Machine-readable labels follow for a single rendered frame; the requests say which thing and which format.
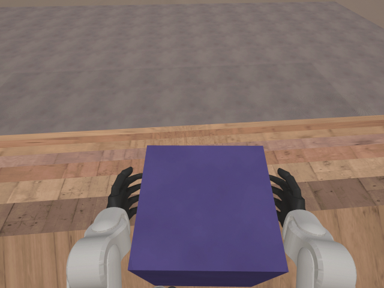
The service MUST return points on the carton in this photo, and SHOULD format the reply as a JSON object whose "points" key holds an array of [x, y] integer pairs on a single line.
{"points": [[206, 216]]}

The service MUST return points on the left robot forearm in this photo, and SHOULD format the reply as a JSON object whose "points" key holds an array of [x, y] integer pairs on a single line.
{"points": [[95, 260]]}

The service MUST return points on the right robot forearm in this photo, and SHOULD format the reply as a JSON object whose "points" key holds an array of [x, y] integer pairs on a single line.
{"points": [[321, 262]]}

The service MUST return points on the left robot hand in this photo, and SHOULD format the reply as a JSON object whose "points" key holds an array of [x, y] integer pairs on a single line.
{"points": [[120, 192]]}

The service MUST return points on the right robot hand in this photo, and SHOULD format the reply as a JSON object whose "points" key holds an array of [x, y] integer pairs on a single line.
{"points": [[290, 194]]}

